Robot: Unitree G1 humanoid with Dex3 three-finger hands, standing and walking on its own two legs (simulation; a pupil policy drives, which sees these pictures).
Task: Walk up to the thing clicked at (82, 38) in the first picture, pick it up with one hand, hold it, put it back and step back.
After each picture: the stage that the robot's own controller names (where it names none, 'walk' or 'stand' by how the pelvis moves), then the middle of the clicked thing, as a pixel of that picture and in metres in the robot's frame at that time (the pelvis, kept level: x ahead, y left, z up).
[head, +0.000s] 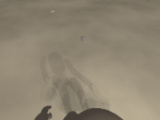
stand; (82, 38) +1.82 +0.27 -0.72
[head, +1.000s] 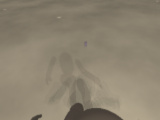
walk; (85, 44) +1.70 +0.29 -0.72
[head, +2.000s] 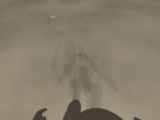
walk; (80, 56) +1.14 +0.28 -0.72
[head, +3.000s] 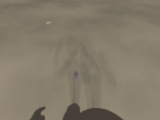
walk; (76, 75) +0.72 +0.25 -0.71
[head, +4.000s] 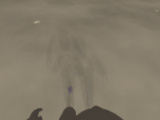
walk; (70, 89) +0.45 +0.20 -0.71
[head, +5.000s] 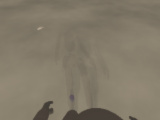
stand; (72, 98) +0.35 +0.22 -0.71
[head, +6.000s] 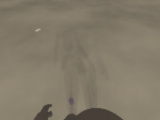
stand; (71, 101) +0.31 +0.22 -0.72
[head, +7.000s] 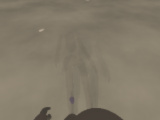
stand; (72, 100) +0.34 +0.22 -0.73
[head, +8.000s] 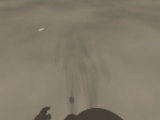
stand; (71, 100) +0.33 +0.22 -0.73
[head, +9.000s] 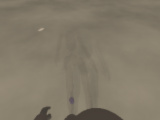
go down; (71, 100) +0.32 +0.21 -0.73
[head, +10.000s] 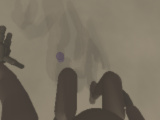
go down; (60, 57) +0.43 +0.23 -0.30
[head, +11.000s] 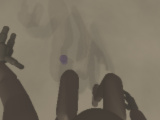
approach; (63, 60) +0.43 +0.22 -0.31
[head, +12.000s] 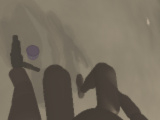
close in; (33, 53) +0.42 +0.26 -0.23
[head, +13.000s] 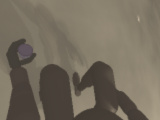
close; (25, 52) +0.41 +0.27 -0.23
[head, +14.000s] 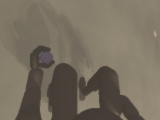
lift; (45, 57) +0.36 +0.24 -0.18
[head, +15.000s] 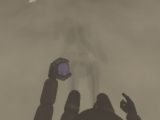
lift; (64, 71) +0.32 +0.18 +0.01
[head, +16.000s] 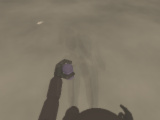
hold; (68, 72) +0.33 +0.16 +0.02
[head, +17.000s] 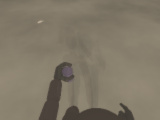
hold; (68, 74) +0.32 +0.17 +0.00
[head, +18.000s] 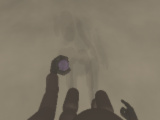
crouch; (64, 67) +0.37 +0.19 -0.05
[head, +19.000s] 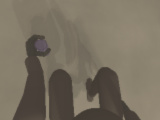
lower; (43, 48) +0.46 +0.26 -0.14
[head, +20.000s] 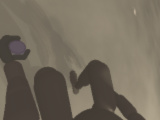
lower; (18, 49) +0.43 +0.27 -0.23
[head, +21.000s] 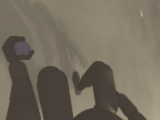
lower; (23, 50) +0.42 +0.27 -0.23
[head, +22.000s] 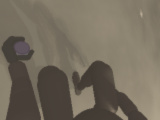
lower; (22, 50) +0.42 +0.27 -0.23
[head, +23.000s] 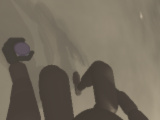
lower; (23, 51) +0.42 +0.27 -0.23
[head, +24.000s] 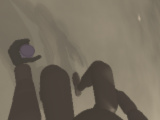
open; (27, 53) +0.41 +0.25 -0.23
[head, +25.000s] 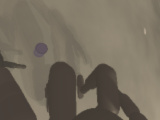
stand; (40, 50) +0.41 +0.24 -0.23
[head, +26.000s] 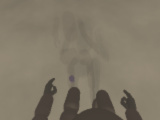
stand; (71, 79) +0.39 +0.18 -0.55
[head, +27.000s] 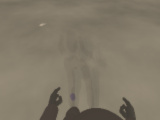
stand; (72, 97) +0.35 +0.18 -0.67
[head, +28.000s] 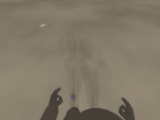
stand; (73, 97) +0.36 +0.18 -0.67
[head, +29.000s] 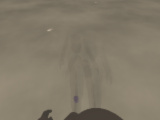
stand; (76, 99) +0.36 +0.18 -0.72
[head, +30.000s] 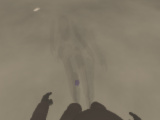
walk; (77, 83) +0.43 +0.12 -0.71
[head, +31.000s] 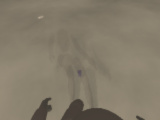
walk; (79, 73) +0.66 +0.18 -0.70
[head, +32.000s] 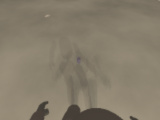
stand; (78, 60) +1.00 +0.23 -0.70
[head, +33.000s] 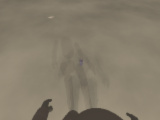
stand; (81, 62) +1.00 +0.18 -0.72
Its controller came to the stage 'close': yes
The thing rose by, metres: 0.72
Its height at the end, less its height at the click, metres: +0.00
